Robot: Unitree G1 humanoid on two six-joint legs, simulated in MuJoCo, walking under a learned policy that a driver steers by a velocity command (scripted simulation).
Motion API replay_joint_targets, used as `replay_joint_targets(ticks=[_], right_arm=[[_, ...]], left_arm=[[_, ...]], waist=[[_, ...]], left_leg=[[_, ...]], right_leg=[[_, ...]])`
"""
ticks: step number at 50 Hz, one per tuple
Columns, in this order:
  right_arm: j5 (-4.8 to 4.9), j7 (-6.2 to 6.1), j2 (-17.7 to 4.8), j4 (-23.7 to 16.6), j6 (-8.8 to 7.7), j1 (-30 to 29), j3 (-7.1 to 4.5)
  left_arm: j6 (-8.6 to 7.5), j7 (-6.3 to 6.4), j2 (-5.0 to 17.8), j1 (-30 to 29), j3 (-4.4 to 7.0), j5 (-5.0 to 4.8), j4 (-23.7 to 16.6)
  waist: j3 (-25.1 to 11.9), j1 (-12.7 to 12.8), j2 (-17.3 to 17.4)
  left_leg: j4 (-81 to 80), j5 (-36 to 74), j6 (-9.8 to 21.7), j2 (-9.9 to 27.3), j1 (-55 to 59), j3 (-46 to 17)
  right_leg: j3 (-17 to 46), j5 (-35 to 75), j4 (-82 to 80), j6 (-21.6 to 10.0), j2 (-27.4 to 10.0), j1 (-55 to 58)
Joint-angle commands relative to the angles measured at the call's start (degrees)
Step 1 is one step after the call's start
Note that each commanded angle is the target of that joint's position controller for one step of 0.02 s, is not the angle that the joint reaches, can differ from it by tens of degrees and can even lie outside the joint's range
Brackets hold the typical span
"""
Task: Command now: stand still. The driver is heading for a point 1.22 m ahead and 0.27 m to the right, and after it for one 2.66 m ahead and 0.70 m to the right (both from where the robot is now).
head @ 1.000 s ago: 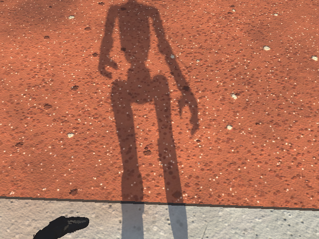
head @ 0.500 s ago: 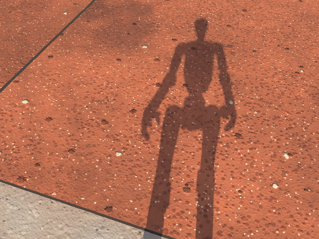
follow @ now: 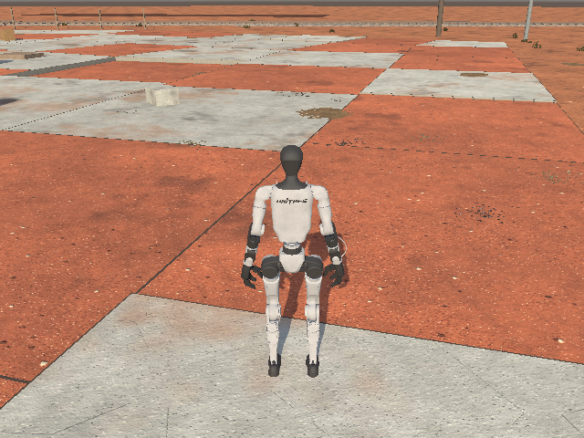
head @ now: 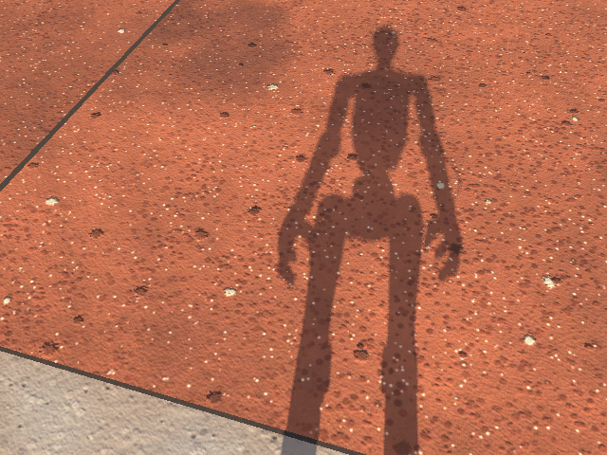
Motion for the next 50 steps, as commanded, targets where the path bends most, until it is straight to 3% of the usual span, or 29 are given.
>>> replay_joint_targets(ticks=[1, 11, 13, 15, 17, 18, 20, 21, 22, 24, 25, 26, 27, 28, 29, 31, 32, 34, 37, 40, 42, 44, 45, 46, 47, 48, 49, 50], right_arm=[[-0.01, -0.2, -4.58, -0.36, -0.45, 1.4, -0.62], [-0.03, -0.37, -3.23, 3.19, -0.42, 3.93, 0.01], [-0.13, -0.34, -3.83, 3.59, -0.18, 4.93, -0.28], [-0.38, -0.07, -4.99, 3.03, 0.42, 5.47, -0.99], [-0.41, 0.13, -3.88, 2.57, 0.37, 6.58, -1.03], [-0.41, 0.14, -3.92, 2.61, 0.12, 7.75, -1.23], [-0.52, 0.19, -6.45, 3.51, -0.38, 11.21, -2.4], [-0.55, 0.26, -7.64, 3.53, -0.53, 10.83, -3.02], [-0.46, 0.42, -7.49, 3.05, -0.72, 9.49, -3.21], [-0.11, 0.66, -6.99, 1.51, -0.98, 4.09, -3.37], [0.13, 0.71, -6.35, 0.42, -1.09, 0.83, -3.4], [-0.01, 0.76, -4.56, -1.2, -1.6, -2.3, -3.08], [0.33, 1.36, 0.47, -3.39, -2.41, -3.61, -1.86], [-1.77, 1.79, -2.95, -4.83, -2.8, -5.54, -2.41], [-2.16, 2.47, -3.52, -4.8, -3.24, -5.52, -2.6], [-1.49, 3.57, -2.41, -3.44, -4.0, -3.06, -2.49], [-1.72, 3.95, -2.65, -3.22, -3.96, -2.93, -2.63], [-1.83, 4.18, -2.14, -3.79, -3.44, -4.27, -2.58], [-1.56, 4.06, -1.07, -7.06, -2.9, -11.5, -1.98], [-0.9, 4.15, -0.14, -10.35, -2.81, -18.75, -1.02], [-0.67, 3.98, -0.96, -11.52, -2.74, -19.9, -0.95], [-0.53, 3.42, -3.05, -11.31, -3.02, -16.65, -1.67], [-0.46, 2.96, -4.36, -9.8, -3.33, -11.34, -2.31], [-0.34, 2.44, -5.71, -6.92, -3.8, -2.38, -3.15], [-1.07, 1.85, -7.88, -4.37, -4.29, 6.19, -4.14], [-2.76, 1.45, -13.33, -3.66, -4.53, 13.8, -5.45], [-1.64, 2.24, -13.76, -3.68, -3.79, 12.85, -5.64], [-0.25, 2.55, -11.56, -4.55, -3.6, 5.46, -5.15]], left_arm=[[-0.37, 0.21, 5.03, 2.38, 0.76, 0.02, -0.12], [-0.41, 0.35, 3.52, 3.51, 0.07, -0.04, 3.14], [-0.2, 0.31, 3.96, 4.38, 0.3, 0.09, 3.53], [0.31, 0.03, 4.91, 4.08, 0.86, 0.43, 2.69], [0.21, -0.27, 3.35, 3.41, 0.67, 0.54, 1.64], [-0.14, -0.42, 2.61, 2.59, 0.58, 0.67, 0.98], [-1.21, -1.04, 1.18, 0.53, 0.41, 1.0, -0.53], [-1.75, -1.35, 1.29, 0.33, 0.43, 1.26, -1.05], [-2.25, -1.57, 2.05, 0.4, 0.66, 1.2, -1.43], [-3.09, -1.92, 0.81, 5.55, 0.64, 0.75, -0.28], [-3.44, -1.77, 0.18, 11.4, 0.75, 0.39, 1.87], [-3.87, -1.16, 2.29, 17.73, 1.42, 0.52, 3.81], [-4.26, -0.65, 8.32, 24.38, 2.93, 0.71, 5.12], [-3.78, -0.68, 9.87, 23.88, 3.54, 0.63, 5.51], [-3.92, -0.79, 7.47, 18.74, 2.93, 0.79, 3.81], [-5.04, -0.98, 5.59, 13.35, 2.37, 0.59, 1.69], [-5.57, -0.87, 4.56, 12.92, 2.01, 0.42, 1.58], [-6.17, -0.81, 3.3, 15.42, 1.5, 0.37, 2.7], [-6.44, -0.73, 2.9, 18.05, 0.94, 0.34, 3.62], [-6.56, -0.58, 3.69, 18.47, 0.76, 0.38, 3.8], [-6.65, -0.41, 4.84, 18.47, 0.91, 0.37, 4.14], [-6.84, -0.41, 6.23, 16.54, 1.14, 0.24, 4.03], [-6.81, -0.31, 7.09, 15.87, 1.4, 0.2, 4.04], [-6.54, -0.28, 7.71, 15.01, 1.58, 0.09, 3.97], [-6.36, -0.42, 7.46, 14.71, 1.5, -0.08, 3.55], [-6.13, -0.94, 2.76, 17.77, 0.55, -0.79, 1.84], [-5.98, -1.39, 1.97, 21.21, 1.13, -1.59, 2.19], [-5.7, -1.3, 5.36, 15.46, 2.06, -0.45, 0.64]], waist=[[1.33, 0.17, 0.16], [2.25, -0.03, 0.03], [1.52, -0.1, 0.29], [4.57, -0.34, 0.46], [7.57, -0.91, 1.36], [7.15, -1.52, 2.4], [4.14, -2.85, 7.7], [3.95, -2.5, 9.53], [4.31, -1.73, 8.59], [5.7, 2.37, 7.39], [6.24, 5.25, 5.66], [6.64, 7.74, -0.42], [3.73, 8.95, -14.75], [7.86, 7.54, -11.54], [9.88, 4.4, -5.61], [8.08, 1.22, -3.24], [7.04, 0.7, -3.4], [5.52, 0.76, -4.32], [5.77, 1.77, -4.71], [6.58, 2.99, -6.16], [6.51, 2.67, -7.07], [4.57, 0.11, -6.67], [1.38, -2.23, -6.61], [-3.5, -6.07, -5.68], [-8.25, -9.34, -4.78], [-16.02, -9.31, 4.22], [-20.88, -6.95, 11.18], [-11.67, -4.32, 5.25]], left_leg=[[-4.8, 2.5, 1.54, 5.75, -1.93, -6.04], [-4.92, 1.18, 1.29, 5.81, -2.65, -5.84], [-4.8, -10.66, 1.92, 4.47, -3.35, -5.55], [-3.51, -27.32, 4.05, 3.51, -7.36, -6.24], [-3.89, -31.35, 5.71, 5.11, -8.28, -9.68], [-4.99, -30.81, 6.59, 6.69, -6.16, -12.37], [-11.2, -32.23, 9.68, 12.71, -0.25, -21.09], [-13.73, -32.91, 11.28, 16.08, -1.28, -24.35], [-14.58, -32.62, 11.61, 16.85, -4.44, -24.67], [-11.97, -30.48, 9.86, 13.79, -12.85, -18.99], [-7.61, -29.03, 8.25, 10.29, -19.35, -14.44], [2.66, -24.31, 6.19, 5.94, -27.05, -8.88], [21.49, -17.75, 3.3, -1.57, -34.8, 2.11], [30.09, -16.38, 3.65, 0.49, -39.34, 2.22], [34.53, -11.63, 3.92, 3.23, -38.91, 0.21], [35.84, -4.73, 3.22, 5.22, -36.05, 0.1], [35.55, -2.49, 2.56, 5.56, -35.12, 0.94], [35.5, 0.24, 1.73, 5.05, -35.35, 2.89], [30.1, 2.58, 0.6, 4.23, -35.8, 5.5], [19.03, 5.59, 0.91, 2.68, -29.74, 7.84], [14.13, 5.9, 2.5, 1.68, -24.52, 8.89], [11.0, 5.41, 4.74, -0.28, -17.11, 9.09], [10.07, 4.56, 5.83, -1.73, -11.35, 9.02], [7.16, 5.76, 7.06, -2.84, -1.75, 9.06], [6.28, 4.37, 8.45, 1.17, 10.93, 4.86], [4.77, -8.06, 12.43, 17.36, 25.04, -15.72], [-6.2, -12.02, 18.96, 26.64, 28.58, -42.14], [-8.6, -15.57, 17.32, 23.85, 20.43, -36.08]], right_leg=[[5.31, 2.45, -4.37, -1.8, -5.07, -1.29], [5.36, 1.12, -4.54, -1.93, -4.75, -2.44], [4.68, -10.28, -3.88, -2.45, -3.07, -3.11], [4.88, -25.88, -1.78, -4.28, -1.67, -7.88], [5.84, -27.72, 0.45, -5.01, -1.62, -12.09], [5.36, -24.52, 2.59, -4.79, -1.18, -13.98], [-0.24, -13.85, 11.03, -3.51, 1.75, -16.47], [-2.37, -10.3, 14.91, -3.42, 1.3, -15.5], [-2.03, -10.8, 15.92, -3.74, 0.33, -13.5], [-2.83, -11.72, 8.87, -4.95, 0.84, -3.49], [-3.24, -10.22, 3.2, -5.47, 2.27, 5.63], [4.29, -13.53, -3.42, -6.27, -2.22, 13.97], [27.54, -30.07, -15.4, -9.79, -15.99, 19.69], [36.07, -34.45, -17.99, -12.87, -21.83, 14.57], [33.45, -31.65, -17.54, -13.25, -20.62, 10.45], [23.64, -18.78, -17.95, -11.16, -15.87, 9.21], [19.41, -12.23, -17.93, -10.46, -14.08, 9.54], [13.51, 1.3, -16.35, -10.05, -11.84, 11.08], [8.53, 17.88, -14.47, -10.4, -10.59, 10.68], [5.46, 24.64, -14.27, -10.3, -9.62, 7.87], [4.79, 29.48, -13.89, -10.19, -10.64, 7.98], [3.37, 43.56, -9.01, -9.04, -11.47, 9.7], [2.46, 51.19, -2.79, -8.21, -11.46, 11.36], [1.03, 53.39, 7.27, -7.21, -10.52, 10.96], [0.11, 43.35, 19.42, -6.49, -8.8, 3.59], [-2.65, 16.35, 39.31, -5.32, -3.87, -10.46], [0.95, -17.19, 55.95, -4.74, 5.15, -22.4], [4.18, -11.68, 57.14, -5.76, 0.45, -27.1]])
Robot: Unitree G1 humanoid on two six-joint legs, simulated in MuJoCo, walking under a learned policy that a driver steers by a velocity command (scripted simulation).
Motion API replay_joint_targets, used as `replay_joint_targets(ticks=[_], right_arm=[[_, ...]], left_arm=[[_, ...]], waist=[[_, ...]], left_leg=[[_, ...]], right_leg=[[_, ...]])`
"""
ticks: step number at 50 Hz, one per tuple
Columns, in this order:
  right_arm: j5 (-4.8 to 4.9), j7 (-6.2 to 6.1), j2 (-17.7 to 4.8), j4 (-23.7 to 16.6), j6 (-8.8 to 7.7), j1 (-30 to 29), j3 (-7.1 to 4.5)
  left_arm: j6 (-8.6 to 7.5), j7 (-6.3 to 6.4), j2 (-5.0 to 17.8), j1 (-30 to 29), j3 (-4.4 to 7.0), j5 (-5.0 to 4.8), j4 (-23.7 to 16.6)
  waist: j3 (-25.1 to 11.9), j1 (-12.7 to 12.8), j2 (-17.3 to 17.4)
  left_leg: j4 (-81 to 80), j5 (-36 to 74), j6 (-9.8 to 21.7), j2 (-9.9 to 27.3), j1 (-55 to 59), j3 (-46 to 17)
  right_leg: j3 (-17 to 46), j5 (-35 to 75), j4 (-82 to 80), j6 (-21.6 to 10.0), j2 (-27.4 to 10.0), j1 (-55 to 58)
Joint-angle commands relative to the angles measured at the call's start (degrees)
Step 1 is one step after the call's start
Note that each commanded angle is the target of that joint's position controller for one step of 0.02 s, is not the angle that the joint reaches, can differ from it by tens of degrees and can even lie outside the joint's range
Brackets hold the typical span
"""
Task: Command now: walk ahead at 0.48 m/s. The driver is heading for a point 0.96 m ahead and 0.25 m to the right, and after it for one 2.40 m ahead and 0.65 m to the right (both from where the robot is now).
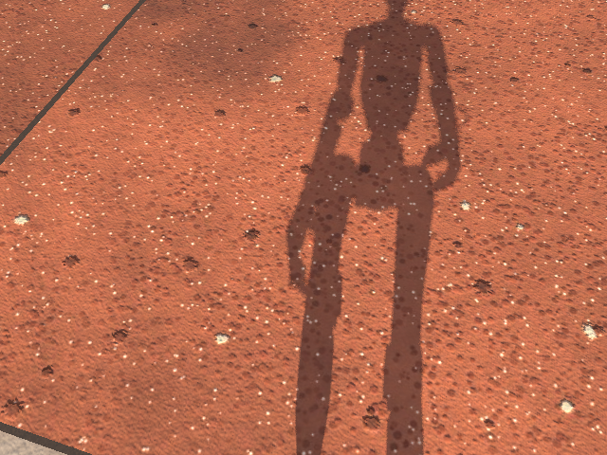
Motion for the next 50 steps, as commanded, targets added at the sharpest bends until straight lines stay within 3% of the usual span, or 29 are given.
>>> replay_joint_targets(ticks=[1, 2, 4, 7, 9, 11, 14, 19, 21, 23, 25, 26, 27, 28, 29, 30, 31, 32, 33, 34, 35, 37, 42, 46, 48, 49, 50], right_arm=[[1.33, 0.01, -8.29, 2.31, 0.23, 13.32, -2.42], [1.03, 0.06, -5.88, 2.58, -0.43, 11.48, -1.74], [0.92, -0.43, -3.13, 4.29, -1.41, 12.79, -0.72], [1.16, -0.72, -4.77, 5.81, -2.5, 17.1, -0.68], [1.03, -0.87, -6.27, 6.04, -2.49, 18.85, -0.88], [0.82, -0.99, -5.77, 6.29, -2.58, 20.61, -0.57], [1.34, -1.42, -4.92, 6.87, -3.23, 22.34, 0.01], [0.47, -2.75, -5.23, 9.34, -3.15, 27.99, 0.17], [0.35, -3.48, -6.14, 10.02, -2.67, 28.84, -0.04], [0.5, -4.1, -7.66, 10.15, -2.2, 28.73, -0.46], [0.2, -4.33, -9.3, 10.09, -1.27, 28.3, -1.01], [0.07, -4.07, -9.69, 9.76, -0.78, 27.65, -1.25], [0.52, -3.45, -9.48, 8.81, -0.64, 25.17, -1.22], [0.0, -2.72, -5.94, 6.83, -0.97, 24.32, -0.77], [1.98, -2.16, -3.73, 3.35, -1.57, 27.23, -0.36], [2.14, -1.91, -6.66, 0.87, -2.33, 19.05, -0.49], [1.75, -1.68, -7.86, -0.59, -3.0, 14.31, -0.43], [1.18, -1.55, -8.11, -0.51, -2.88, 13.43, -0.63], [-0.01, -1.31, -8.22, -0.51, -1.87, 14.07, -0.8], [-1.16, -1.04, -6.99, -0.56, -0.39, 15.24, -0.57], [-1.49, -0.71, -5.92, -0.93, 0.57, 15.68, -0.46], [-1.37, -0.12, -5.05, -3.13, 1.36, 12.27, -0.13], [-0.29, 0.3, -5.29, -8.56, 1.01, -1.12, 0.73], [0.31, 0.08, -6.32, -11.76, 0.55, -7.76, 1.37], [0.44, -0.27, -8.45, -11.46, 0.07, -3.54, 0.86], [0.43, -0.7, -10.15, -9.75, -0.24, 2.23, 0.23], [0.39, -1.22, -11.6, -7.47, -0.89, 10.85, -0.42]], left_arm=[[-0.67, -0.44, 6.93, -2.3, 1.77, 0.55, -5.51], [-0.64, -0.57, 5.78, -4.16, 1.77, 0.77, -5.78], [0.83, -1.07, 4.07, -3.11, 1.79, 2.07, -5.46], [2.45, -1.73, 3.77, -6.57, 2.06, 2.21, -6.96], [3.06, -2.24, 4.22, -11.86, 2.09, 1.91, -8.86], [2.98, -2.72, 4.2, -16.57, 2.02, 1.38, -10.34], [2.11, -3.18, 3.84, -21.01, 1.9, 0.68, -11.76], [1.86, -3.35, 3.73, -30.8, 1.15, 1.06, -15.53], [1.59, -3.35, 4.04, -31.91, 1.18, 1.46, -16.19], [1.44, -3.08, 4.96, -30.13, 1.64, 1.91, -15.91], [1.24, -2.66, 6.68, -21.77, 2.6, 2.24, -13.23], [1.15, -2.46, 8.05, -15.04, 3.37, 2.2, -10.73], [0.96, -2.1, 9.53, -8.25, 4.27, 2.93, -8.48], [1.03, -1.66, 12.98, -4.07, 5.39, 3.24, -7.67], [1.48, -1.7, 17.17, -2.67, 6.33, 2.75, -8.78], [2.39, -1.12, 16.31, -0.52, 6.19, 1.33, -8.25], [2.52, -0.71, 13.5, -5.57, 5.51, 0.75, -8.64], [2.51, -0.61, 10.94, -9.88, 4.84, 0.75, -9.32], [2.14, -0.43, 9.81, -11.17, 4.24, 0.39, -9.92], [1.69, -0.28, 9.59, -11.31, 3.97, -0.13, -10.02], [0.95, -0.3, 9.59, -10.81, 3.71, -0.57, -9.64], [0.25, -0.29, 12.34, -9.37, 4.23, -0.76, -9.19], [1.18, -0.37, 11.57, -2.93, 3.88, -0.4, -8.66], [1.66, 0.28, 12.72, 0.11, 4.04, 0.37, -8.74], [1.5, 0.7, 14.19, -3.07, 4.33, 0.73, -9.9], [1.22, 0.58, 15.15, -5.1, 4.54, 0.86, -10.62], [0.81, 0.06, 15.79, -7.06, 4.7, 0.57, -11.26]], waist=[[-6.73, -5.53, 2.73], [-2.74, -3.66, 0.9], [-1.85, -0.7, 2.02], [-0.55, 0.09, 2.7], [0.85, -0.59, 3.16], [1.56, -1.69, 3.24], [1.58, -2.59, 3.35], [4.16, -6.06, 2.84], [4.13, -6.11, 2.45], [2.21, -4.81, 3.24], [-2.56, -1.18, 4.62], [-5.63, 1.24, 5.92], [-7.88, 5.21, 5.19], [-11.64, 5.44, -1.97], [-20.9, 2.88, -9.62], [-18.98, 5.57, -2.67], [-9.86, 3.58, 0.22], [-5.04, 0.63, 3.61], [-3.04, -1.57, 5.23], [-3.0, -3.2, 4.11], [-2.89, -4.27, 3.36], [-2.1, -4.38, 0.63], [-1.29, 0.6, -2.61], [-1.11, 2.95, -3.35], [-2.28, -0.47, -3.57], [-4.94, -3.03, -3.67], [-9.12, -7.38, -2.29]], left_leg=[[-22.11, -14.54, 10.38, 22.65, 28.65, -35.58], [-23.71, -6.99, 8.56, 19.81, 21.64, -29.23], [-24.99, 1.44, 6.25, 16.04, 15.49, -21.29], [-27.03, 7.23, 6.07, 14.44, 15.17, -16.56], [-28.91, 7.84, 5.3, 13.76, 16.4, -13.04], [-28.9, 11.68, 3.9, 12.81, 17.79, -9.51], [-26.97, 16.72, 1.56, 11.21, 19.81, -4.5], [-24.85, 21.04, 0.66, 13.92, 30.07, -1.78], [-21.63, 28.91, 0.14, 14.91, 35.01, -0.74], [-15.36, 45.6, -0.91, 15.42, 38.24, 0.54], [-2.77, 55.7, -1.72, 15.61, 39.1, 1.57], [6.41, 53.18, -1.67, 15.54, 37.04, 1.87], [19.51, 42.96, -1.96, 14.34, 28.15, 3.47], [38.94, 2.24, -2.6, 9.43, 10.09, 3.58], [56.78, -28.74, -4.94, 0.59, -11.65, -3.43], [56.26, -21.76, -4.88, 2.46, -21.24, -8.91], [49.1, -14.6, -4.79, 5.76, -22.79, -9.33], [44.17, -11.46, -5.2, 7.08, -18.71, -8.63], [39.57, -9.86, -6.24, 8.13, -13.97, -9.11], [37.14, -10.61, -7.28, 8.71, -9.76, -8.91], [34.37, -9.68, -7.95, 8.77, -8.2, -8.77], [26.84, -5.95, -9.2, 7.58, -6.5, -6.25], [10.4, 7.6, -8.91, 5.38, -7.52, -4.3], [1.63, 8.81, -7.1, 2.97, -7.88, -5.29], [-3.07, 5.39, -5.31, 1.81, -0.27, -6.76], [-3.93, 2.94, -4.25, 0.39, 7.1, -6.8], [-7.1, 4.66, -2.99, 0.8, 17.61, -7.07]], right_leg=[[3.02, 6.98, 23.39, -1.96, -3.07, -31.44], [2.94, 9.21, 19.33, -2.02, -5.04, -28.78], [2.94, 9.51, 13.5, -1.09, -6.68, -23.35], [1.04, 11.77, 7.1, 0.28, -7.15, -25.14], [0.08, 16.95, 2.15, 1.03, -7.38, -28.93], [-0.13, 23.79, -2.82, 1.07, -6.86, -30.64], [-0.77, 33.76, -11.36, 0.33, -4.94, -30.22], [-3.64, 35.27, -21.84, -1.33, -3.97, -32.7], [-5.23, 31.97, -24.93, -2.33, -2.73, -32.73], [-8.21, 25.98, -26.09, -3.85, 0.43, -28.75], [-9.55, 21.59, -26.56, -5.96, 3.57, -19.93], [-9.05, 21.36, -28.1, -7.28, 4.21, -12.76], [-7.09, 24.65, -30.57, -9.28, 2.52, -1.4], [5.59, 33.79, -23.77, -12.66, -9.12, 13.78], [32.67, 49.28, -22.08, -24.4, -22.83, 32.63], [33.08, 37.76, -29.75, -23.98, -21.54, 31.89], [26.33, 33.55, -34.16, -19.79, -19.08, 22.67], [22.11, 37.54, -36.49, -16.9, -16.5, 13.23], [19.23, 44.0, -37.22, -15.68, -14.87, 6.45], [16.89, 46.59, -37.87, -14.61, -12.75, 1.8], [14.72, 48.51, -37.87, -13.35, -10.5, -0.57], [11.47, 52.58, -38.37, -11.65, -6.59, -4.89], [11.55, 54.5, -37.24, -6.48, -3.76, -2.86], [16.18, 53.4, -35.16, -6.14, -5.99, 4.55], [17.29, 57.71, -31.44, -5.18, -6.69, 4.74], [17.27, 62.82, -26.44, -4.4, -6.17, 4.05], [16.18, 62.3, -16.84, -3.61, -4.13, 1.75]])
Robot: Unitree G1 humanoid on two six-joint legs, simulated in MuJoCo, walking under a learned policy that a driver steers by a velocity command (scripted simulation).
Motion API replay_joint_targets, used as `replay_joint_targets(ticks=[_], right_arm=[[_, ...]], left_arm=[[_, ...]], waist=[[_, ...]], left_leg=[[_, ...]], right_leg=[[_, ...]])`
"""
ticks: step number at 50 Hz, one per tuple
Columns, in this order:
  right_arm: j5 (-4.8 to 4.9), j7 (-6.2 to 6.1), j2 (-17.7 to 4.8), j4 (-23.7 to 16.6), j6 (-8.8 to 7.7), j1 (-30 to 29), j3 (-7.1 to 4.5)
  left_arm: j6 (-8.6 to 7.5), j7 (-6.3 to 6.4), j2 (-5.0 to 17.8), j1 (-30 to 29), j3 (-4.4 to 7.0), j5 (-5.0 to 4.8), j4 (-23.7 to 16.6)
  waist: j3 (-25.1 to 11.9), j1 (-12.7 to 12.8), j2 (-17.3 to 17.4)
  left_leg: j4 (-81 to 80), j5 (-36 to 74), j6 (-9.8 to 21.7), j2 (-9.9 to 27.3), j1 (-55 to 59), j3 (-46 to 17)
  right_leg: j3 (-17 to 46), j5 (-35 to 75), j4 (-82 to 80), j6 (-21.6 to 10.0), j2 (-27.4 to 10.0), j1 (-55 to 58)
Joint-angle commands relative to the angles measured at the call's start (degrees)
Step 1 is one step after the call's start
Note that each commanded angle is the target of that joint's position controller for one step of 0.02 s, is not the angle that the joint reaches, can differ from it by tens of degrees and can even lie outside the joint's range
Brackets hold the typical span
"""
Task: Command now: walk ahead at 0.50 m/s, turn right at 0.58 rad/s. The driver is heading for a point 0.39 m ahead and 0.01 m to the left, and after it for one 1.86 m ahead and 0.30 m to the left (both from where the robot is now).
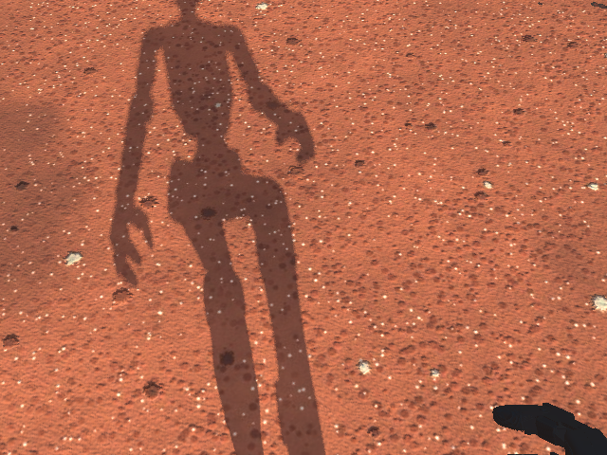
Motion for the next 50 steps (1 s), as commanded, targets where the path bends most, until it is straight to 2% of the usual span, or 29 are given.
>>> replay_joint_targets(ticks=[1, 2, 3, 4, 5, 7, 11, 14, 16, 18, 20, 22, 23, 24, 25, 26, 27, 29, 30, 34, 38, 42, 44, 45, 46, 47, 48, 49, 50], right_arm=[[-0.9, -1.92, -12.88, 1.7, -1.83, 23.33, -4.04], [-2.41, -2.06, -18.36, 0.9, -1.32, 25.23, -5.47], [-0.88, -1.71, -14.43, 0.36, -0.2, 21.41, -5.23], [-0.49, -1.55, -9.6, -0.25, -0.01, 17.1, -4.1], [-0.5, -1.23, -6.55, 0.06, -0.14, 14.74, -3.36], [-0.44, -1.2, -5.45, 2.03, -0.8, 15.64, -2.92], [0.33, -0.07, -6.69, 4.73, -3.0, 19.02, -3.35], [0.35, 0.22, -7.25, 5.84, -2.96, 20.38, -3.54], [0.68, 0.39, -7.16, 6.74, -2.72, 21.45, -3.37], [0.86, 0.53, -8.03, 8.32, -2.26, 24.77, -3.48], [0.84, 0.41, -8.77, 9.42, -1.72, 26.53, -3.6], [1.14, -0.04, -9.28, 9.42, -1.11, 25.45, -3.8], [1.62, -0.25, -8.91, 9.24, -0.79, 24.95, -3.76], [2.01, -0.49, -7.39, 8.27, -0.88, 25.33, -3.35], [2.74, -0.95, -2.34, 5.96, -0.81, 28.91, -2.14], [3.22, -2.06, -3.51, 7.08, 0.8, 32.26, -2.68], [1.86, -2.24, -6.79, 7.71, 2.07, 30.78, -3.85], [0.83, -1.48, -5.25, 6.84, 3.11, 26.5, -4.26], [0.32, -1.14, -4.85, 6.65, 3.86, 26.1, -4.46], [0.01, -0.72, -3.68, 5.57, 6.2, 25.87, -4.98], [-0.17, 0.51, -3.12, 2.16, 7.66, 19.79, -4.45], [0.21, 1.28, -4.61, -0.94, 7.83, 16.24, -4.47], [0.34, 1.34, -4.63, -1.78, 7.37, 16.65, -4.47], [0.29, 1.21, -4.87, -1.49, 6.81, 18.18, -4.55], [-0.01, 0.81, -7.0, -0.97, 5.99, 19.89, -5.03], [-0.36, 0.04, -13.34, -2.46, 5.22, 19.8, -6.02], [-0.15, -0.48, -18.45, -2.54, 5.37, 22.64, -7.71], [-0.1, -0.82, -15.72, -1.64, 5.6, 22.57, -7.24], [0.38, -1.07, -13.36, -2.31, 5.79, 18.48, -6.49]], left_arm=[[-1.73, -0.72, 8.54, -5.32, 1.5, -0.43, -5.76], [-1.42, -0.53, 1.79, 2.92, 0.31, -2.84, -7.02], [-0.77, -0.13, 7.64, 2.0, 0.92, -0.65, -6.8], [-0.29, -0.36, 8.16, -1.36, 1.26, 0.37, -6.52], [-0.14, -0.88, 6.89, -3.97, 0.95, 0.81, -6.96], [0.79, -1.93, 4.57, -4.31, 0.64, 1.58, -7.34], [1.77, -2.8, 2.96, -6.66, -0.02, 1.67, -8.36], [1.45, -3.45, 2.47, -14.21, -0.9, 1.62, -11.03], [0.97, -3.56, 0.96, -18.31, -1.92, 1.53, -12.14], [0.37, -3.1, 0.62, -20.84, -2.45, 1.25, -12.47], [-0.26, -2.43, 1.22, -20.84, -2.53, 0.86, -12.29], [-1.01, -1.63, 2.43, -17.88, -2.25, 0.97, -11.19], [-1.64, -1.03, 3.68, -14.02, -1.83, 1.59, -9.77], [-2.42, -0.35, 7.0, -9.65, -0.96, 2.56, -8.87], [-2.4, 0.14, 11.81, -4.98, 0.08, 3.25, -9.43], [-0.95, 0.17, 12.94, -4.66, 1.03, 0.48, -9.67], [-0.19, 0.15, 9.56, -6.6, 0.35, -0.55, -10.56], [0.1, 0.93, 4.33, -13.59, -1.24, 0.01, -11.61], [0.16, 1.44, 3.63, -14.94, -1.4, -0.03, -11.69], [-0.07, 1.82, 4.05, -15.98, -0.97, 0.59, -11.97], [0.66, 1.69, 4.99, -15.99, -0.45, 1.0, -11.74], [1.9, 0.96, 8.01, -14.43, 0.75, 1.16, -11.52], [2.6, 0.79, 9.42, -14.71, 1.34, 0.84, -11.53], [3.05, 0.71, 9.53, -14.31, 1.55, 0.79, -11.29], [3.72, 0.43, 8.22, -11.7, 1.58, 1.15, -10.54], [4.53, -0.07, 3.2, -8.89, 0.53, 1.57, -11.95], [5.56, 0.76, 4.41, -16.33, 0.35, 1.24, -15.24], [6.01, 0.93, 5.13, -17.87, 0.43, 0.7, -15.3], [5.72, 0.76, 5.23, -16.58, 0.62, -0.01, -14.59]], waist=[[-15.42, -14.61, -0.94], [-24.82, -10.8, 13.09], [-23.69, -9.38, 8.91], [-12.96, -8.21, 3.09], [-7.24, -7.66, -0.43], [-2.92, -5.71, 3.0], [-3.02, -4.65, 4.09], [-1.53, -5.49, 3.68], [-0.63, -6.05, 3.62], [-1.99, -7.41, 4.0], [-3.47, -7.57, 5.2], [-4.37, -5.94, 5.36], [-5.75, -4.18, 3.57], [-9.59, -2.93, 0.17], [-17.76, -3.05, -11.01], [-23.87, -2.26, -15.58], [-19.51, -3.13, -8.94], [-9.52, -6.18, -7.63], [-7.54, -7.37, -8.65], [-8.03, -9.11, -7.74], [-6.86, -7.85, -9.72], [-7.63, -6.21, -9.65], [-7.53, -6.89, -8.58], [-7.52, -7.74, -6.49], [-6.55, -7.89, 0.56], [-5.82, -5.86, 17.12], [-3.25, -10.15, 15.55], [-1.98, -8.96, 8.6], [-1.28, -6.75, 7.19]], left_leg=[[-4.53, -5.33, 4.46, 6.94, 35.83, -8.19], [-6.36, -5.37, 12.3, 25.63, 51.62, -33.51], [-11.24, -15.63, 13.8, 25.9, 46.84, -43.13], [-13.59, -20.76, 12.67, 23.04, 37.26, -34.87], [-15.61, -19.21, 11.34, 19.88, 30.22, -28.04], [-18.83, -11.66, 9.12, 15.32, 21.61, -18.37], [-21.67, -1.36, 10.15, 14.48, 19.8, -10.72], [-24.08, -2.02, 9.7, 13.03, 19.66, -5.73], [-22.51, 10.16, 8.92, 11.24, 17.91, -1.9], [-18.45, 22.88, 8.1, 10.53, 19.85, -0.85], [-14.46, 27.67, 7.07, 10.6, 22.77, -1.89], [-9.64, 26.02, 5.5, 10.14, 24.32, -3.97], [-4.39, 23.38, 4.1, 8.28, 23.27, -3.81], [3.27, 13.31, 2.38, 5.58, 18.44, -2.93], [17.37, -17.36, 0.41, 0.86, 6.88, 1.03], [30.0, -35.17, 0.54, -3.11, 3.12, 1.27], [35.32, -34.45, 0.64, -0.86, 1.17, -1.4], [35.3, -26.99, -0.31, 1.98, -0.26, -1.65], [34.23, -24.14, -1.06, 2.76, 1.43, -1.52], [34.43, -19.8, -2.41, 1.92, 4.03, 0.15], [22.68, -16.63, -1.87, 3.05, 6.11, 1.54], [14.29, -19.48, -0.47, 2.08, 10.61, 4.09], [7.14, -17.96, 0.74, 1.25, 14.5, 5.26], [0.96, -14.42, 1.59, 0.33, 18.78, 5.06], [-8.03, -11.14, 2.67, 2.64, 22.03, -1.21], [-13.73, 1.59, 6.06, 18.89, 25.96, -22.75], [-15.35, 11.45, 14.34, 23.64, 19.49, -29.52], [-14.88, 8.99, 14.46, 20.11, 18.95, -24.47], [-14.84, 5.55, 12.52, 16.06, 17.73, -19.77]], right_leg=[[4.13, 47.41, 28.59, 0.69, -9.07, -14.54], [-2.97, 1.38, 49.21, 2.88, 0.23, -31.28], [-3.73, -6.23, 55.12, 2.12, -2.71, -37.72], [-4.08, -0.64, 54.62, 2.46, -5.83, -39.47], [-4.87, 2.87, 51.74, 2.72, -7.67, -39.06], [-5.25, 4.53, 47.2, 3.35, -9.71, -35.48], [-5.72, 7.86, 40.91, 4.41, -10.51, -35.87], [-7.98, 13.86, 30.49, 5.63, -12.17, -37.62], [-11.78, 17.21, 22.09, 6.41, -12.26, -33.37], [-14.15, 19.03, 17.39, 7.19, -10.29, -29.79], [-13.78, 19.99, 14.07, 7.17, -8.95, -27.41], [-12.72, 21.49, 7.77, 6.43, -8.38, -22.7], [-12.66, 25.5, 2.36, 5.82, -8.36, -16.45], [-8.35, 36.66, 2.42, 4.85, -14.44, -6.9], [4.15, 62.2, 7.75, -0.02, -31.43, 7.95], [10.12, 68.1, 6.7, -6.93, -36.59, 8.01], [5.9, 62.06, 4.55, -6.92, -33.66, 2.57], [-1.85, 52.4, -0.4, -4.13, -28.36, -8.22], [-4.7, 48.64, -2.38, -3.36, -26.9, -12.36], [-10.19, 42.86, -4.18, -4.98, -26.47, -17.72], [-13.41, 27.85, -5.09, -4.22, -26.27, -19.49], [-13.53, 21.64, -2.81, -3.51, -28.67, -18.72], [-14.47, 18.84, 0.44, -1.42, -28.92, -19.11], [-16.25, 15.79, 4.09, 1.15, -27.86, -21.18], [-19.48, 9.27, 12.01, 5.08, -24.57, -24.67], [-24.58, -10.8, 29.06, 9.92, -16.72, -36.36], [-15.79, -13.55, 36.15, 10.38, -10.04, -41.3], [-11.79, -8.64, 40.02, 10.3, -11.62, -41.31], [-10.44, -2.82, 39.86, 9.78, -11.89, -40.55]])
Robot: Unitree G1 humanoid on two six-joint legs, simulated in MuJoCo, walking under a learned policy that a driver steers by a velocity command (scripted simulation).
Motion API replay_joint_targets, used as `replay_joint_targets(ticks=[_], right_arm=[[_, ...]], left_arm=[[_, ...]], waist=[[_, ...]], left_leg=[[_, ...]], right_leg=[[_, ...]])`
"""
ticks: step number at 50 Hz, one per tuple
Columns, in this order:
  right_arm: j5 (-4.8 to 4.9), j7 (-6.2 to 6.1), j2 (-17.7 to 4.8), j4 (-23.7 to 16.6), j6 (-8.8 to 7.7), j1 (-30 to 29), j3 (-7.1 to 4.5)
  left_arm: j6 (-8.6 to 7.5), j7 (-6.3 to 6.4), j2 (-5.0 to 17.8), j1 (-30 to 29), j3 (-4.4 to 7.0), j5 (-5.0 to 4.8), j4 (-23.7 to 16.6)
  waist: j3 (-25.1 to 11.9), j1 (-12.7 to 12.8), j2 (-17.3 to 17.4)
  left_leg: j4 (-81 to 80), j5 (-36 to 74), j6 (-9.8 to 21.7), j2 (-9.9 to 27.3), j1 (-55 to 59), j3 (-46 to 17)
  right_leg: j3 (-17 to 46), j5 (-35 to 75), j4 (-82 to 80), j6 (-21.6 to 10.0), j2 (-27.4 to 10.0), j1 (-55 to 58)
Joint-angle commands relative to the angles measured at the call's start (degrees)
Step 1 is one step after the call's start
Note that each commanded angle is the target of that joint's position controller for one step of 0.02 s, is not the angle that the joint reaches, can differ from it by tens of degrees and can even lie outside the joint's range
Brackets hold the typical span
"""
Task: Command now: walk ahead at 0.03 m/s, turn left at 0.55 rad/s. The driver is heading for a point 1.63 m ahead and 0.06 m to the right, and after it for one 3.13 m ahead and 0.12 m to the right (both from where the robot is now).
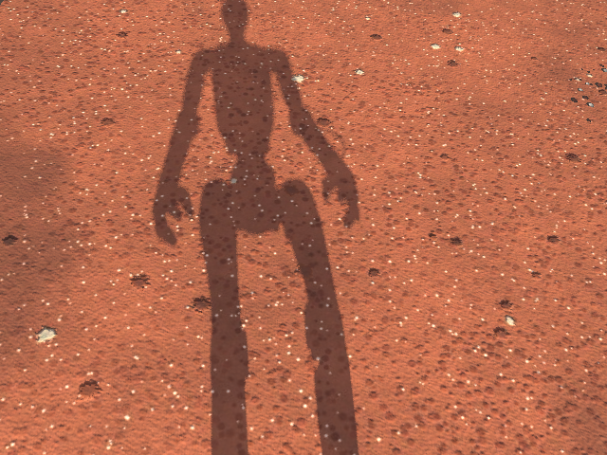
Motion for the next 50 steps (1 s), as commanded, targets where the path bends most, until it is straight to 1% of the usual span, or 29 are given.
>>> replay_joint_targets(ticks=[1, 2, 3, 5, 7, 9, 13, 17, 19, 20, 21, 22, 23, 24, 25, 27, 28, 30, 31, 32, 33, 34, 35, 36, 37, 38, 40, 41, 50], right_arm=[[0.3, -1.07, -10.81, -3.43, -0.08, -0.26, -2.76], [0.79, -1.15, -9.74, -4.42, -0.14, -1.85, -2.48], [1.01, -0.96, -8.73, -4.69, -0.29, -1.72, -2.16], [1.23, -0.7, -9.23, -4.5, -0.73, 0.26, -2.36], [1.08, -0.78, -9.89, -4.29, -0.86, 1.95, -2.64], [0.8, -0.9, -10.17, -4.28, -0.7, 3.23, -2.78], [0.18, -0.82, -10.02, -4.52, -0.62, 3.22, -2.59], [-0.18, -0.55, -9.97, -4.42, -0.33, 1.31, -2.26], [0.41, -0.73, -9.54, -4.19, -0.06, -0.52, -1.89], [0.83, -0.96, -8.6, -4.1, -0.09, -0.74, -1.46], [0.92, -1.04, -5.54, -4.4, -0.43, 0.64, -0.52], [1.33, -1.12, -4.17, -4.89, -0.69, 2.08, -0.2], [0.29, -1.39, -7.37, -3.74, -0.31, 0.87, -1.0], [0.6, -1.17, -7.73, -3.0, -0.07, 1.09, -1.32], [0.77, -0.96, -7.11, -2.11, 0.06, 1.51, -1.3], [0.39, -0.53, -5.87, -1.01, 0.3, 2.54, -0.89], [0.41, -0.53, -5.04, -0.32, 0.31, 2.59, -0.49], [0.83, -0.89, -3.9, 0.17, 0.36, 0.96, 0.17], [1.17, -1.18, -3.81, 0.63, 0.39, 0.65, 0.33], [1.38, -1.48, -3.67, 1.4, 0.33, 1.12, 0.47], [1.33, -1.76, -3.54, 2.39, 0.11, 2.08, 0.67], [0.89, -2.07, -4.64, 2.97, -0.25, 1.92, 0.59], [0.19, -2.35, -6.64, 3.19, -0.78, 1.95, 0.38], [0.5, -2.26, -8.64, 3.99, -1.01, 0.32, -0.03], [0.93, -1.84, -6.25, 4.63, -1.26, -0.72, 0.46], [0.76, -1.62, -4.99, 5.04, -1.53, 0.01, 0.85], [0.48, -2.12, -5.25, 7.13, -1.83, 0.76, 1.1], [0.62, -2.32, -5.42, 7.97, -2.01, 1.0, 1.15], [0.72, -2.63, -5.06, 13.37, -2.44, 1.62, 1.8]], left_arm=[[-0.59, 0.01, 4.52, -1.07, 0.97, -0.76, -4.45], [-0.76, -0.19, 5.45, 0.5, 1.34, 0.16, -3.59], [-0.79, -0.43, 5.59, 1.47, 1.5, 0.45, -3.21], [-0.6, -0.65, 4.62, 0.97, 1.35, 0.01, -3.75], [-0.28, -0.49, 3.99, -0.37, 1.08, -0.22, -4.6], [-0.15, -0.25, 4.04, -1.62, 0.92, -0.27, -5.43], [-0.38, -0.01, 3.65, -1.68, 0.39, -0.63, -5.88], [-0.84, 0.34, 3.67, 0.08, 0.06, -1.35, -6.04], [-1.35, 0.57, 2.73, 3.26, -0.29, -1.39, -5.19], [-1.91, 0.82, 2.69, 4.5, -0.47, -0.98, -4.85], [-2.57, 1.2, 5.77, 3.83, -0.21, 0.16, -5.52], [-2.74, 0.92, 10.64, -0.53, 0.48, 0.2, -6.91], [-2.93, 0.54, 8.21, -0.89, 0.09, 0.14, -6.64], [-3.28, 0.2, 5.35, -2.34, -0.86, -0.2, -6.7], [-3.37, 0.14, 4.41, -3.91, -1.21, -0.42, -6.48], [-3.55, 0.39, 4.28, -4.04, -1.41, -0.6, -5.71], [-3.47, 0.36, 4.47, -3.11, -1.38, -0.61, -5.16], [-3.3, 0.19, 4.77, -0.76, -1.3, -0.62, -3.84], [-3.14, 0.13, 5.12, -0.09, -1.18, -0.61, -3.25], [-2.93, 0.13, 5.45, -0.13, -1.05, -0.7, -2.75], [-2.73, 0.18, 5.76, -0.51, -0.89, -0.85, -2.34], [-2.82, 0.18, 5.35, -0.05, -0.93, -0.86, -2.01], [-3.11, -0.07, 4.71, 0.34, -1.07, -0.89, -2.11], [-3.28, -0.41, 4.0, 1.58, -1.05, -1.3, -1.84], [-3.17, -0.33, 3.31, 0.49, -1.38, -1.07, -0.47], [-2.94, -0.21, 4.58, -0.99, -1.0, -0.99, 0.2], [-2.72, -0.38, 4.12, -1.4, -0.94, -0.88, 1.28], [-2.68, -0.44, 4.08, -1.13, -0.9, -0.81, 1.86], [-2.65, -0.26, 3.21, 0.65, -1.32, -0.95, 8.78]], waist=[[-0.21, 0.6, 9.72], [-1.74, 0.89, 10.14], [-3.92, 0.99, 8.97], [-5.26, 0.4, 6.8], [-4.6, -0.57, 7.44], [-4.04, -1.58, 8.72], [-4.69, -2.37, 9.09], [-4.98, -1.84, 9.65], [-4.87, 0.34, 8.53], [-4.67, 1.14, 6.96], [-4.87, -0.2, -0.58], [-2.84, -2.7, -9.25], [-3.08, -0.73, -8.25], [-2.14, -1.64, -5.29], [-1.09, -2.39, -4.67], [-1.57, -2.62, -6.81], [-2.08, -2.0, -6.53], [-3.24, -0.31, -6.53], [-3.66, 0.12, -6.78], [-3.85, -0.29, -6.6], [-3.87, -1.13, -5.9], [-4.1, -0.88, -4.83], [-5.2, -0.19, -2.27], [-3.11, 2.2, 3.26], [-2.47, 0.97, 4.66], [-0.68, -0.43, 3.08], [0.18, -0.17, 5.11], [0.06, -0.02, 5.5], [1.39, 0.08, 2.86]], left_leg=[[-18.43, 18.68, 8.65, 12.97, 5.68, -18.22], [-17.6, 22.2, 8.45, 11.46, 6.77, -16.56], [-16.88, 25.38, 8.56, 10.88, 8.07, -15.98], [-16.36, 26.33, 8.96, 10.97, 10.31, -17.02], [-16.45, 23.43, 9.48, 11.04, 11.91, -19.04], [-16.6, 19.99, 10.11, 11.15, 12.45, -21.34], [-15.87, 19.04, 10.48, 11.1, 10.37, -22.44], [-14.31, 22.25, 9.21, 10.6, 6.69, -24.06], [-12.3, 21.78, 6.93, 9.14, 4.34, -24.09], [-11.03, 17.29, 4.35, 7.52, 1.12, -23.71], [-5.92, 8.04, 0.98, 3.5, -2.45, -20.2], [-1.39, -4.8, -1.33, -6.31, -6.93, -10.55], [7.3, -12.52, -2.16, -4.46, -1.7, -8.7], [10.84, -10.93, -2.49, -4.03, -0.41, -9.37], [12.35, -8.87, -3.0, -3.84, -0.03, -9.09], [10.74, -7.2, -3.89, -3.21, -0.44, -7.86], [8.05, -7.57, -4.42, -3.09, -0.14, -6.56], [1.19, -7.51, -4.92, -2.27, 1.37, -4.56], [-2.6, -6.4, -4.91, -2.19, 2.59, -3.8], [-7.95, -2.72, -4.72, -2.22, 4.79, -3.06], [-14.68, 4.73, -4.45, -1.74, 8.59, -2.94], [-17.58, 10.1, -4.0, 0.05, 12.65, -5.61], [-16.23, 14.96, -3.44, 3.8, 16.38, -9.53], [-12.99, 18.55, -2.01, 5.47, 13.23, -10.79], [-13.4, 14.42, -1.33, 5.46, 9.63, -10.84], [-14.91, 11.1, -1.52, 4.84, 7.67, -10.66], [-16.28, 10.35, -1.64, 4.6, 6.68, -10.83], [-16.51, 10.4, -1.68, 4.68, 6.92, -10.87], [-18.54, 5.94, -0.86, 4.96, 6.39, -11.27]], right_leg=[[7.75, 4.1, 9.65, 0.09, 1.52, -9.77], [7.09, 6.31, 11.19, -0.02, 2.2, -8.98], [7.29, 6.96, 12.4, 0.04, 2.68, -7.9], [7.93, 7.27, 11.68, 0.46, 3.0, -8.09], [8.5, 6.95, 8.27, 0.87, 3.14, -9.2], [8.94, 5.98, 4.41, 1.01, 3.52, -9.11], [8.4, 4.09, -2.63, 0.09, 4.25, -3.0], [7.18, 3.03, -10.93, -1.72, 5.86, 5.9], [6.25, 9.04, -22.47, -2.87, 6.4, 13.07], [7.89, 14.95, -30.68, -3.62, 4.94, 18.42], [17.74, 13.21, -36.89, -5.27, -4.21, 21.31], [29.6, 23.23, -38.94, -10.2, -14.4, 18.68], [29.48, 26.23, -37.72, -14.87, -16.91, 12.3], [26.34, 27.08, -37.7, -15.21, -14.01, 11.07], [22.35, 27.94, -36.99, -13.86, -10.93, 10.7], [17.48, 34.18, -34.59, -11.85, -7.15, 14.72], [16.15, 37.06, -33.19, -11.54, -6.15, 16.86], [16.21, 40.2, -30.97, -11.74, -6.13, 20.41], [16.69, 40.91, -30.15, -11.7, -6.14, 21.45], [16.71, 40.85, -29.23, -11.09, -5.69, 21.58], [16.39, 40.05, -28.49, -9.76, -5.08, 20.33], [16.89, 37.15, -28.58, -7.89, -4.76, 17.88], [16.72, 32.04, -28.64, -6.06, -3.85, 14.95], [13.78, 25.43, -30.92, -5.06, -0.32, 14.26], [12.44, 21.06, -32.1, -4.41, 0.83, 17.23], [12.74, 20.0, -31.0, -4.58, 0.58, 17.26], [12.92, 21.59, -30.58, -4.79, 0.11, 18.22], [13.02, 21.71, -30.77, -4.76, 0.02, 18.32], [13.04, 18.81, -32.61, -3.88, 0.15, 17.52]])
Keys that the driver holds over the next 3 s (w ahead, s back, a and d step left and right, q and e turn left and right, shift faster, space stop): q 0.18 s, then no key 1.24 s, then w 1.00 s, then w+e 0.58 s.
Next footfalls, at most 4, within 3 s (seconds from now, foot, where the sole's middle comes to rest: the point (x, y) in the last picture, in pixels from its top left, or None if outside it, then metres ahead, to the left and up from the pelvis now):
0.42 right None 0.05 -0.11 -0.77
0.70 left None -0.03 0.09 -0.77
2.14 left None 0.38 0.10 -0.77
2.68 right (290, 356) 0.71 0.02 -0.77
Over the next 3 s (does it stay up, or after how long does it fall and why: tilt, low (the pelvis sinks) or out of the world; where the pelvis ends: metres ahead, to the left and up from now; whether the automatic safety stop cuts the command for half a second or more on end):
stays up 0.72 0.05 0.01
